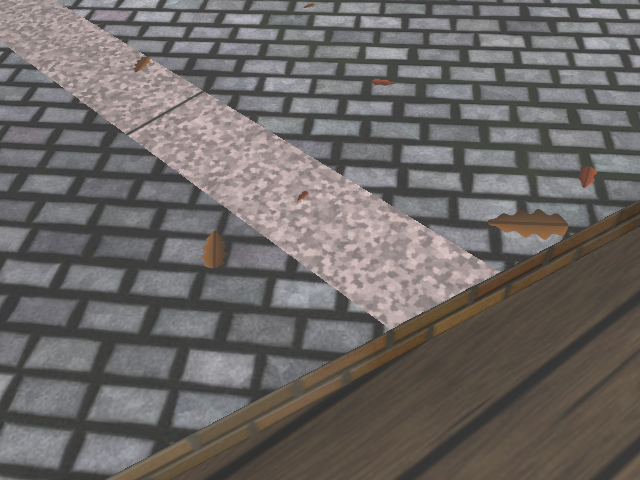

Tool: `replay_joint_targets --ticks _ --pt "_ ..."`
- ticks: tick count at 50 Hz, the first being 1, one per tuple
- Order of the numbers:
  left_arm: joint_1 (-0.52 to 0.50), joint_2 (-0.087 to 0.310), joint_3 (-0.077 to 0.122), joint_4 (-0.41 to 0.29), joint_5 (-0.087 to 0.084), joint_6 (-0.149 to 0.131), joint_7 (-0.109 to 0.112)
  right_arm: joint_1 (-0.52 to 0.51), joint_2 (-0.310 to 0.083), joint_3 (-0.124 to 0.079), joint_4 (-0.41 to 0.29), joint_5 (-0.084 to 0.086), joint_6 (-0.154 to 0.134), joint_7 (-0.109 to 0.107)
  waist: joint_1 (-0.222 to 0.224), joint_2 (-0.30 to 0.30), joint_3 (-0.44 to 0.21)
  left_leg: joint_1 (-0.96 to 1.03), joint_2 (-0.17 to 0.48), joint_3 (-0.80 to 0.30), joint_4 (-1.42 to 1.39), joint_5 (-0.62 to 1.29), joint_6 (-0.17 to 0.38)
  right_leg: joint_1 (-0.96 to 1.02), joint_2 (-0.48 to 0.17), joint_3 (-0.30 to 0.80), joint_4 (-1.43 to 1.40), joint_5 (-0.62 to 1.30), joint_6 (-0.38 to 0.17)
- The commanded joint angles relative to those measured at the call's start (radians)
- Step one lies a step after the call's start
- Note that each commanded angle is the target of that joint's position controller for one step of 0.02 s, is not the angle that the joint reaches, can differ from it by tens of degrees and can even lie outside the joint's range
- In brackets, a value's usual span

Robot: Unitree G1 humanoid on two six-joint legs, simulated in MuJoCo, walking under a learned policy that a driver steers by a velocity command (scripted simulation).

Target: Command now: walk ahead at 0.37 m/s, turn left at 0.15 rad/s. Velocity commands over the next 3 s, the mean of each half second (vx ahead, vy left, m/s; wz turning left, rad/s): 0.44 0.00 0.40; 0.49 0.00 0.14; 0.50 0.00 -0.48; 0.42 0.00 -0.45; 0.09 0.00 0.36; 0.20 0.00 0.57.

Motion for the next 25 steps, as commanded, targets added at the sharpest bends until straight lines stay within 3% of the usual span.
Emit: replay_joint_targets --ticks 1,6,9,11,12,13,14,15,16,17,18,20,22,25 --pt "0.025 0.192 0.06 -0.026 -0.004 -0.02 -0.001 -0.14 -0.067 -0.005 -0.111 0.008 -0.026 0.009 0.057 -0.118 0.076 -0.159 0.023 -0.012 -0.046 0.013 0.014 0.084 -0.314 0.199 -0.156 -0.104 -0.155" --pt "0.043 0.195 0.066 0.017 -0.011 -0.019 -0.009 -0.182 -0.049 0.011 -0.146 0.014 -0.035 0.03 0.072 -0.094 0.1 -0.151 0.012 0.005 -0.101 -0.03 0.05 0.138 -0.323 0.099 -0.128 0.037 -0.143" --pt "0.034 0.215 0.075 0.027 -0.021 -0.012 -0.009 -0.185 -0.058 0.014 -0.171 0.019 -0.036 0.041 0.057 -0.102 0.088 -0.085 -0.011 0.042 -0.127 -0.079 0.087 0.15 -0.33 0.055 -0.072 0.171 -0.117" --pt "-0.005 0.231 0.078 0.02 -0.025 -0.004 -0.003 -0.085 -0.086 -0.002 -0.158 0.012 -0.034 0.039 -0.019 -0.095 0.012 0.124 -0.081 0.111 -0.188 -0.057 0.126 0.109 -0.293 -0.023 0.093 0.511 -0.074" --pt "0.005 0.203 0.069 0.015 -0.021 -0.004 0.005 0.041 -0.133 -0.028 -0.125 0.01 -0.032 0.03 -0.074 -0.06 -0.076 0.331 -0.123 0.116 -0.218 -0.03 0.154 0.049 -0.24 -0.088 0.289 0.658 -0.039" --pt "-0.005 0.166 0.049 -0.013 0.001 -0.011 0.014 0.223 -0.208 -0.056 -0.104 0.009 -0.024 0.015 -0.157 0.026 -0.188 0.613 0.019 -0.099 -0.233 -0.05 0.22 -0.165 -0.196 -0.138 0.593 0.47 0.02" --pt "0.055 0.052 0.011 -0.069 0.021 -0.037 0.005 0.266 -0.318 -0.072 -0.1 0.003 -0.029 0.017 -0.091 0.312 -0.257 0.895 0.263 -0.667 -0.364 -0.219 0.396 -0.59 0.007 -0.094 0.935 -0.304 0.089" --pt "0.001 0.149 0.026 -0.053 -0.01 -0.066 -0.007 0.279 -0.209 -0.046 -0.108 0.01 -0.034 0.017 -0.144 0.177 -0.268 0.92 0.269 -0.738 -0.443 -0.337 0.385 -0.706 -0.039 0.067 1.032 -0.332 0.076" --pt "-0.069 0.185 0.034 -0.079 -0.036 -0.08 -0.018 0.223 -0.178 -0.035 -0.118 0.004 -0.035 0.015 -0.137 0.122 -0.145 0.832 0.245 -0.602 -0.451 -0.264 0.352 -0.765 -0.085 0.055 1.021 -0.234 0.058" --pt "-0.09 0.173 0.027 -0.081 -0.021 -0.085 -0.014 0.166 -0.166 -0.031 -0.133 0.0 -0.033 0.014 -0.108 0.016 -0.091 0.715 0.208 -0.5 -0.447 -0.135 0.325 -0.722 -0.126 0.043 0.962 -0.16 0.054" --pt "-0.105 0.171 0.03 -0.084 0.008 -0.084 -0.009 0.114 -0.152 -0.025 -0.147 -0.001 -0.03 0.013 -0.078 -0.028 -0.047 0.608 0.178 -0.438 -0.461 -0.003 0.314 -0.674 -0.147 0.038 0.889 -0.112 0.065" --pt "-0.077 0.158 0.032 -0.085 0.023 -0.067 -0.005 0.058 -0.149 -0.017 -0.158 -0.014 -0.03 0.005 -0.023 0.017 -0.026 0.471 0.147 -0.371 -0.495 0.198 0.327 -0.573 -0.157 0.033 0.84 -0.084 0.093" --pt "-0.064 0.136 0.026 -0.077 0.027 -0.049 -0.001 0.042 -0.147 -0.015 -0.144 -0.005 -0.031 -0.004 -0.001 0.017 -0.008 0.387 0.104 -0.278 -0.505 0.317 0.322 -0.538 -0.14 0.004 0.772 -0.053 0.127" --pt "-0.179 0.09 0.008 -0.104 0.029 -0.042 0.006 0.057 -0.163 -0.02 -0.119 0.007 -0.025 -0.02 -0.028 0.024 0.025 0.291 0.019 -0.183 -0.496 0.329 0.267 -0.465 -0.088 -0.033 0.536 0.132 0.149"
Next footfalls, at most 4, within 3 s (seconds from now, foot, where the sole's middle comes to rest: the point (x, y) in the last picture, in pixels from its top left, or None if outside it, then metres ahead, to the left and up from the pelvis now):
0.24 left None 0.22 0.18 -0.79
0.70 right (320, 477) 0.52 0.08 -0.79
1.18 left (158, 372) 0.69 0.42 -0.65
1.74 right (283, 260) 0.99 0.17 -0.65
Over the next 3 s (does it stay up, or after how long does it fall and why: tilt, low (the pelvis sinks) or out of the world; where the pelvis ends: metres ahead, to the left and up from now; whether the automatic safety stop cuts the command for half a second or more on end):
stays up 1.16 0.23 0.14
